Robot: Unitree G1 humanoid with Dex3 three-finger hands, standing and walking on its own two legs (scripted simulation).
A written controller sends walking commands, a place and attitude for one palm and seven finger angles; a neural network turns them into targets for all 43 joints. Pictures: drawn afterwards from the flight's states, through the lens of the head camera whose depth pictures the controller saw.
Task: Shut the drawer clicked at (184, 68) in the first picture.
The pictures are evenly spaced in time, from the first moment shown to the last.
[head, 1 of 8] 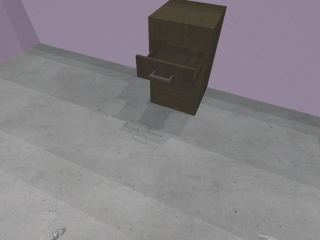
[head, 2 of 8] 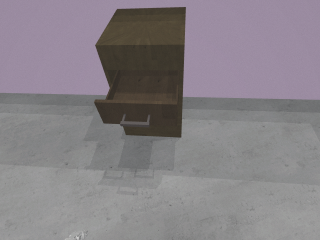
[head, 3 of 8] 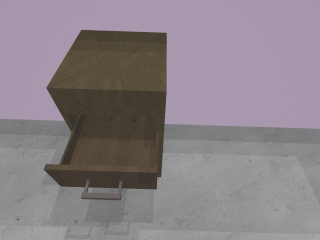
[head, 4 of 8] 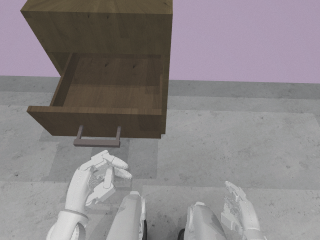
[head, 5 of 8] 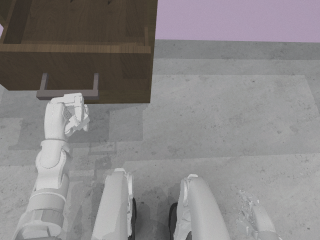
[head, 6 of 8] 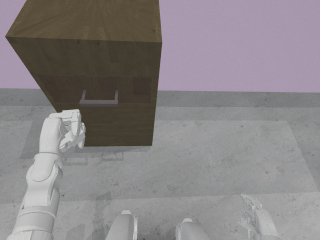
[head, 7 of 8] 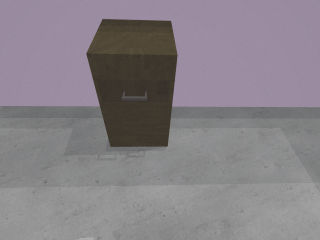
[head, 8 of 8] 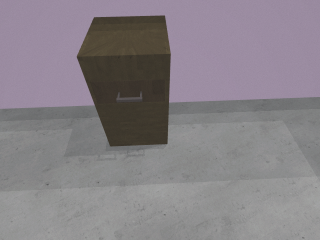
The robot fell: no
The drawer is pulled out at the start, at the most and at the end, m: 0.25 0.25 0.00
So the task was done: yes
